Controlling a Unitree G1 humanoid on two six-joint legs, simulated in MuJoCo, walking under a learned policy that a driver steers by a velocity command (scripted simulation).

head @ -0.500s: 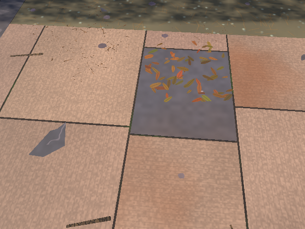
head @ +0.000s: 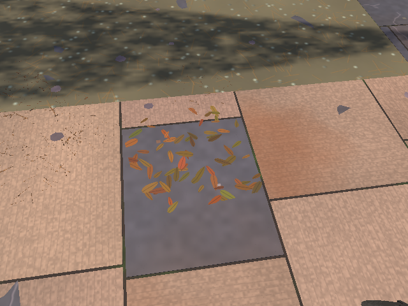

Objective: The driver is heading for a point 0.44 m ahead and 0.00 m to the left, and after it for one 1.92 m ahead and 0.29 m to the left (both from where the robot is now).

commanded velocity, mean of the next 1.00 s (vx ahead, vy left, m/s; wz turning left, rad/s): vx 0.50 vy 0.00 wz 0.03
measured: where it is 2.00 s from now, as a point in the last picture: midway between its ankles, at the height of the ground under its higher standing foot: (200, 171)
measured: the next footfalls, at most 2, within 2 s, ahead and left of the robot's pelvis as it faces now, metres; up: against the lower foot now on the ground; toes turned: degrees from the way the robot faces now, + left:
right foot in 0.40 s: +0.35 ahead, -0.19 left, +0.00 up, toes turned -12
left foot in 0.94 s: +0.67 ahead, +0.03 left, +0.00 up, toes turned +7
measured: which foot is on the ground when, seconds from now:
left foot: down 0.00-0.42, up 0.44-0.92, down 0.94-1.00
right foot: up 0.00-0.38, down 0.40-0.94, up 0.96-1.00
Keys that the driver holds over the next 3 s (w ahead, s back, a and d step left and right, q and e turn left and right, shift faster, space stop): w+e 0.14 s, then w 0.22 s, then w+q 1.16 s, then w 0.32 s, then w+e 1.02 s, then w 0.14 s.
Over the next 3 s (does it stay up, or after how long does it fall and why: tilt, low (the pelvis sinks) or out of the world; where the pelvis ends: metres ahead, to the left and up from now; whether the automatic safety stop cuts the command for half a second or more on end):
stays up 1.59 0.27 0.00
